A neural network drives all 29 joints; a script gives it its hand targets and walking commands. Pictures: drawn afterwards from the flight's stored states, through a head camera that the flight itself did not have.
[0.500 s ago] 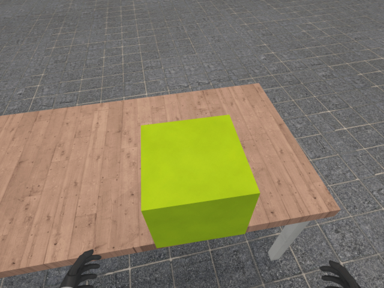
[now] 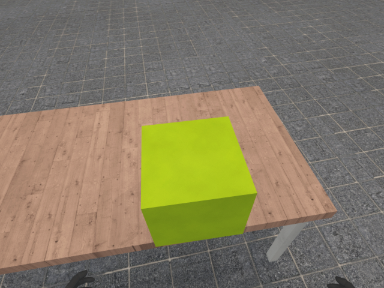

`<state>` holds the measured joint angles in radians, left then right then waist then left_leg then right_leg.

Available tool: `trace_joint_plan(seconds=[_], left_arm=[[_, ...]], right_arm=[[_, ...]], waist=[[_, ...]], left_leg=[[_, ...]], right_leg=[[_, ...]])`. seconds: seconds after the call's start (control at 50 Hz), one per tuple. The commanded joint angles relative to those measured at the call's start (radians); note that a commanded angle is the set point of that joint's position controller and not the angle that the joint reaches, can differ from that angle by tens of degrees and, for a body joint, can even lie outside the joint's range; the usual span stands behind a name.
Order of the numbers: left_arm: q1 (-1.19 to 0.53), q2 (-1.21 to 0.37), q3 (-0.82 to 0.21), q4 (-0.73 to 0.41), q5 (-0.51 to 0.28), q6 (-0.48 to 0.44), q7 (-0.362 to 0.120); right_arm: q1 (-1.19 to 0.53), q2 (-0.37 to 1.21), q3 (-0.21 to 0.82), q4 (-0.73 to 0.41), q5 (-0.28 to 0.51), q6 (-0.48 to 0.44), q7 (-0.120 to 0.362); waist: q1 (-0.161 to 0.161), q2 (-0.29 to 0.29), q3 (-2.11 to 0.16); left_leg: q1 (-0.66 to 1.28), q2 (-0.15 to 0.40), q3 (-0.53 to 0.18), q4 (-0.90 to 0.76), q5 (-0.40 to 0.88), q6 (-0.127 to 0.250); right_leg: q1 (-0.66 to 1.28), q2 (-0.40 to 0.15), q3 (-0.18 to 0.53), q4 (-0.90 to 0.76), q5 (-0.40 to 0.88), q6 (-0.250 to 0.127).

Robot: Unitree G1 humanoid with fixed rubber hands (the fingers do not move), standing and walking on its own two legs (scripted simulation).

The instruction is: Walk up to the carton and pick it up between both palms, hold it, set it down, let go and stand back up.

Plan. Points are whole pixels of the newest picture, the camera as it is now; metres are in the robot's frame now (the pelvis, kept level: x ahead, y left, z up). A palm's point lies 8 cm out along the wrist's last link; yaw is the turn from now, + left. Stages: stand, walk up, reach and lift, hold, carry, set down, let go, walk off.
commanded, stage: stand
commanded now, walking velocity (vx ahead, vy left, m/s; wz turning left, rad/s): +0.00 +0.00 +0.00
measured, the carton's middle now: (192, 180) +0.41 +0.04 -0.08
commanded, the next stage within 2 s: walk up in 0.80 s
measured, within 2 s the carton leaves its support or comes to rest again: neither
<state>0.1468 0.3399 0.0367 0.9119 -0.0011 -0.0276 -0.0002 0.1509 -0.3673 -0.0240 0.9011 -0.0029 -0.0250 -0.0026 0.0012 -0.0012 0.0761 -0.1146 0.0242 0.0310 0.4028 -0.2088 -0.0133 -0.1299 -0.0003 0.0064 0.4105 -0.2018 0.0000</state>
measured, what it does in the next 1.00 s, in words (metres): stands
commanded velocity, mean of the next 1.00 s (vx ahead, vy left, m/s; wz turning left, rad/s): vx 0.00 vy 0.00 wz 0.00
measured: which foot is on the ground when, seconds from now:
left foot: down 0.00-1.00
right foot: down 0.00-1.00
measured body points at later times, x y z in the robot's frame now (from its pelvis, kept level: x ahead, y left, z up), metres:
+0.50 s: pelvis -0.01 +0.00 +0.00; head -0.01 -0.01 +0.45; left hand +0.10 +0.30 -0.11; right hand +0.08 -0.31 -0.12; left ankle +0.01 +0.13 -0.74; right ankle +0.02 -0.12 -0.74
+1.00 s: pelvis +0.00 -0.01 +0.00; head +0.00 -0.01 +0.45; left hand +0.10 +0.30 -0.12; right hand +0.09 -0.32 -0.12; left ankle +0.01 +0.13 -0.74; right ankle +0.02 -0.12 -0.74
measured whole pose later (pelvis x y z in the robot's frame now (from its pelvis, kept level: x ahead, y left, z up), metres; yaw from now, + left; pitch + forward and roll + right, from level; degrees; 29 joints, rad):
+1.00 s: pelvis +0.00 -0.01 +0.00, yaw +0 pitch -4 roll +0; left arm 0.14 0.35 0.04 0.99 -0.01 -0.02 0.01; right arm 0.16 -0.37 -0.02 0.99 0.00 -0.02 -0.01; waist 0.00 0.00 0.07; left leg -0.11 0.04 0.03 0.36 -0.18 -0.03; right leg -0.12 0.01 0.00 0.36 -0.17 -0.01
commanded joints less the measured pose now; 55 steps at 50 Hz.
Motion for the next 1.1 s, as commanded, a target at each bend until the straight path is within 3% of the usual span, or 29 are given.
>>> trace_joint_plan(seconds=[0.0,0.02,0.06,0.12,0.14,0.18,0.24,0.28,0.4,0.5,0.56,0.68,0.72,0.78,0.86,0.9,0.92,0.94,0.96,0.98,1.0,1.04,1.06,1.08], left_arm=[[-0.043,0.186,0.034,-0.051,0.002,-0.021,0.005],[-0.027,0.198,0.041,-0.036,0.000,-0.023,0.009],[-0.027,0.196,0.036,-0.028,0.002,-0.018,0.011],[-0.057,0.182,0.033,-0.034,0.000,-0.016,0.013],[-0.047,0.193,0.037,-0.030,-0.003,-0.021,0.010],[-0.035,0.206,0.038,-0.013,-0.002,-0.016,0.012],[-0.023,0.192,0.037,-0.012,-0.005,-0.016,0.010],[-0.040,0.193,0.036,-0.008,0.002,-0.020,0.010],[-0.036,0.179,0.033,0.003,-0.006,-0.014,0.011],[-0.048,0.185,0.034,0.003,0.002,-0.016,0.011],[-0.051,0.191,0.034,0.000,-0.005,-0.011,0.012],[-0.031,0.184,0.033,0.012,-0.001,-0.013,0.012],[-0.044,0.204,0.038,0.008,-0.002,-0.017,0.013],[-0.024,0.201,0.042,0.020,-0.001,-0.012,0.013],[-0.039,0.201,0.040,0.022,0.001,-0.012,0.009],[-0.024,0.175,0.034,0.026,-0.005,-0.010,0.011],[-0.035,0.185,0.036,0.023,-0.003,-0.012,0.014],[-0.039,0.178,0.035,0.023,-0.005,-0.012,0.014],[-0.036,0.185,0.036,0.019,-0.007,-0.013,0.013],[-0.068,0.243,0.075,0.023,0.006,0.018,-0.008],[-0.055,0.248,0.081,0.008,0.003,0.030,-0.014],[-0.045,0.222,0.081,-0.017,0.017,0.044,-0.017],[-0.046,0.217,0.082,-0.040,0.021,0.053,-0.020],[-0.059,0.198,0.087,-0.056,0.030,0.070,-0.025]], right_arm=[[-0.037,-0.159,-0.038,-0.045,0.001,-0.015,-0.005],[-0.030,-0.162,-0.034,-0.028,0.003,-0.013,-0.005],[-0.036,-0.156,-0.034,-0.025,0.005,-0.014,-0.001],[-0.060,-0.177,-0.039,-0.017,0.001,-0.018,-0.004],[-0.020,-0.159,-0.036,-0.006,0.000,-0.017,-0.008],[-0.006,-0.159,-0.032,0.008,0.000,-0.015,-0.007],[-0.028,-0.184,-0.039,0.009,-0.003,-0.020,-0.009],[-0.012,-0.157,-0.030,0.011,0.002,-0.020,-0.008],[-0.034,-0.173,-0.029,0.023,0.001,-0.014,-0.011],[-0.027,-0.168,-0.029,0.026,0.001,-0.015,-0.010],[-0.018,-0.179,-0.036,0.031,0.004,-0.017,-0.011],[-0.008,-0.166,-0.033,0.032,-0.001,-0.016,-0.011],[-0.009,-0.160,-0.031,0.030,0.005,-0.016,-0.011],[-0.023,-0.174,-0.034,0.030,-0.001,-0.016,-0.014],[0.015,-0.165,-0.032,0.043,0.004,-0.011,-0.012],[-0.017,-0.185,-0.033,0.039,0.001,-0.013,-0.019],[-0.031,-0.170,-0.034,0.034,0.001,-0.013,-0.016],[-0.025,-0.176,-0.031,0.042,0.005,-0.014,-0.017],[-0.036,-0.175,-0.033,0.029,-0.001,-0.015,-0.015],[0.031,-0.279,-0.048,0.013,-0.009,-0.015,-0.044],[0.074,-0.294,-0.049,0.009,-0.005,-0.016,-0.053],[0.076,-0.294,-0.058,-0.019,-0.010,-0.009,-0.065],[0.105,-0.314,-0.066,-0.034,-0.017,-0.003,-0.068],[0.097,-0.324,-0.067,-0.058,-0.015,-0.001,-0.074]], waist=[[-0.005,0.007,-0.041],[-0.005,-0.012,-0.054],[-0.005,0.018,-0.050],[0.002,-0.007,-0.046],[-0.013,-0.018,-0.054],[-0.017,0.000,-0.045],[0.004,-0.007,-0.049],[-0.012,0.013,-0.038],[-0.001,-0.010,-0.030],[0.000,0.010,-0.049],[-0.010,-0.032,-0.046],[-0.003,0.028,-0.049],[-0.011,-0.020,-0.050],[0.003,0.010,-0.039],[-0.021,-0.002,-0.025],[0.005,0.013,-0.046],[-0.003,0.023,-0.035],[-0.002,-0.013,-0.058],[0.006,0.008,-0.046],[-0.009,-0.055,0.002],[-0.015,-0.021,-0.058],[-0.013,0.035,-0.105],[-0.029,0.085,-0.102],[-0.036,0.154,-0.103]], left_leg=[[-0.007,0.103,-0.078,-0.095,0.080,0.022],[0.000,0.110,-0.093,-0.099,0.060,0.027],[0.008,0.097,-0.083,-0.102,0.065,0.018],[-0.003,0.108,-0.086,-0.097,0.056,0.024],[0.013,0.105,-0.077,-0.099,0.044,0.021],[0.010,0.110,-0.083,-0.103,0.064,0.021],[-0.017,0.113,-0.090,-0.116,0.057,0.031],[-0.004,0.118,-0.085,-0.112,0.054,0.027],[-0.024,0.111,-0.088,-0.132,0.005,0.029],[-0.009,0.109,-0.076,-0.123,0.037,0.022],[0.002,0.117,-0.093,-0.126,0.035,0.029],[-0.007,0.115,-0.082,-0.122,0.047,0.032],[0.011,0.118,-0.083,-0.124,0.060,0.021],[-0.006,0.116,-0.081,-0.129,0.059,0.026],[0.008,0.114,-0.086,-0.118,0.034,0.022],[-0.005,0.119,-0.086,-0.132,0.043,0.029],[0.005,0.117,-0.076,-0.127,0.062,0.023],[0.003,0.118,-0.090,-0.123,0.060,0.026],[-0.016,0.111,-0.079,-0.128,0.056,0.027],[-0.080,0.123,-0.120,-0.038,0.330,0.053],[-0.073,0.145,-0.122,-0.008,0.411,0.069],[-0.037,0.185,-0.177,0.007,0.412,0.118],[-0.046,0.237,-0.250,-0.011,0.407,0.170],[-0.064,0.300,-0.346,-0.036,0.402,0.233]], right_leg=[[-0.032,-0.113,0.090,-0.106,0.083,-0.024],[-0.024,-0.115,0.089,-0.114,0.066,-0.029],[-0.031,-0.116,0.095,-0.114,0.054,-0.032],[-0.032,-0.122,0.098,-0.130,0.059,-0.031],[-0.043,-0.117,0.102,-0.140,0.037,-0.025],[-0.036,-0.118,0.096,-0.128,0.049,-0.027],[-0.013,-0.128,0.098,-0.128,0.053,-0.030],[-0.039,-0.120,0.099,-0.127,0.047,-0.025],[-0.024,-0.110,0.090,-0.144,0.022,-0.020],[-0.034,-0.122,0.100,-0.135,0.019,-0.025],[-0.042,-0.114,0.097,-0.142,0.018,-0.025],[-0.013,-0.123,0.097,-0.135,0.068,-0.025],[-0.035,-0.114,0.093,-0.139,0.049,-0.020],[-0.029,-0.119,0.105,-0.136,0.030,-0.031],[-0.048,-0.111,0.095,-0.155,0.011,-0.023],[-0.016,-0.120,0.095,-0.146,0.038,-0.024],[-0.034,-0.117,0.095,-0.141,0.049,-0.026],[-0.005,-0.119,0.092,-0.151,0.065,-0.023],[0.006,-0.120,0.099,-0.145,0.053,-0.022],[-0.021,-0.095,0.033,-0.031,0.189,-0.034],[-0.001,-0.096,0.018,0.024,0.212,-0.033],[-0.088,-0.077,0.005,0.120,0.134,-0.031],[-0.114,-0.054,0.006,0.196,0.051,-0.022],[-0.150,-0.030,0.016,0.297,-0.140,-0.013]])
